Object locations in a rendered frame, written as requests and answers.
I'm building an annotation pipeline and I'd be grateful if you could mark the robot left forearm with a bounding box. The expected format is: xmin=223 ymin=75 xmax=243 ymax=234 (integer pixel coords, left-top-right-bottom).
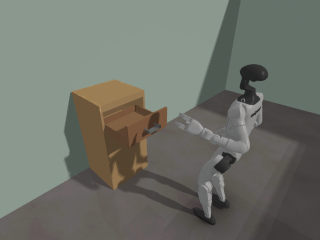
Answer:
xmin=200 ymin=128 xmax=247 ymax=154

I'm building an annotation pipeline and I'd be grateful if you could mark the robot left upper arm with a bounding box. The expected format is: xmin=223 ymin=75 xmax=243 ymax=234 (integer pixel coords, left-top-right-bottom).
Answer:
xmin=227 ymin=103 xmax=250 ymax=154

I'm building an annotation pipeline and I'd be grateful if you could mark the robot torso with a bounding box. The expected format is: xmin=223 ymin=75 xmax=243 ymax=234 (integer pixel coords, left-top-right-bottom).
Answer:
xmin=222 ymin=98 xmax=262 ymax=164

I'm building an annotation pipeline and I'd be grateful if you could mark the left robot shin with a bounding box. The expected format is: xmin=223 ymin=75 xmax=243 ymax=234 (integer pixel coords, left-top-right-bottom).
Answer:
xmin=197 ymin=183 xmax=212 ymax=218

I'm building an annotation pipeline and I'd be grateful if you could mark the left robot hand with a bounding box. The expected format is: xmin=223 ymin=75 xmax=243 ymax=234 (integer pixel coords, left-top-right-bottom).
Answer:
xmin=175 ymin=113 xmax=204 ymax=136

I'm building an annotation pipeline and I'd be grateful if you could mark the right robot hand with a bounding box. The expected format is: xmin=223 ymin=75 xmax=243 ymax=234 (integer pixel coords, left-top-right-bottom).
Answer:
xmin=215 ymin=127 xmax=226 ymax=137

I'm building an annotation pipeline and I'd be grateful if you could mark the handle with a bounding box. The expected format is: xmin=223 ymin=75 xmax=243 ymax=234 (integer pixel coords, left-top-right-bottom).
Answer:
xmin=144 ymin=123 xmax=161 ymax=134

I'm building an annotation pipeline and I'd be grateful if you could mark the cabinet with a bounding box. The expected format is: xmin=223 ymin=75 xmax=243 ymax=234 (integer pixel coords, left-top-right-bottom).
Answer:
xmin=71 ymin=79 xmax=148 ymax=190

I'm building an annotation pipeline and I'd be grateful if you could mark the robot right upper arm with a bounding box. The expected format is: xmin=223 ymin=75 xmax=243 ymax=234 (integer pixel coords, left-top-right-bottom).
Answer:
xmin=253 ymin=92 xmax=264 ymax=127

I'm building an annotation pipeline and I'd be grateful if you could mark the drawer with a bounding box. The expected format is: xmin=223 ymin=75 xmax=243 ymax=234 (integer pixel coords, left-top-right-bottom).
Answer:
xmin=103 ymin=105 xmax=167 ymax=148

